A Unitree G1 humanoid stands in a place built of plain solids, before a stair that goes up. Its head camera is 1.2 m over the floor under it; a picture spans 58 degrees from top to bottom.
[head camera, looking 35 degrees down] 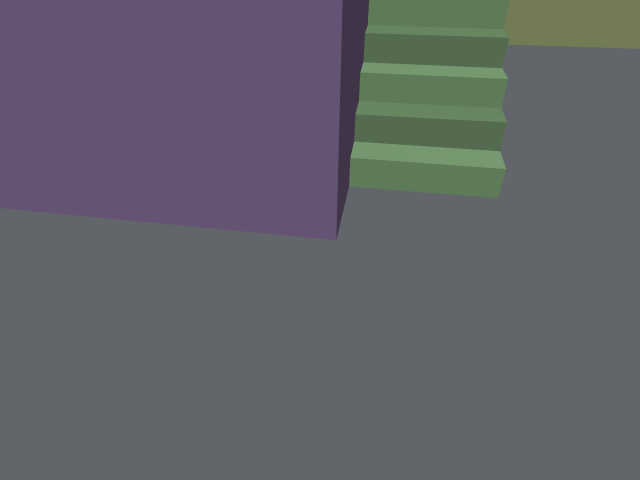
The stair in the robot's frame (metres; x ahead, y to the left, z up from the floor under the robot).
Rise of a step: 0.18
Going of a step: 0.21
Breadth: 0.94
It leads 9 degrees to the right of straight ahead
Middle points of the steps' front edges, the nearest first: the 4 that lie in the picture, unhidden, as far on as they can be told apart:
2.20 -0.54 0.18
2.41 -0.57 0.36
2.61 -0.60 0.54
2.82 -0.64 0.72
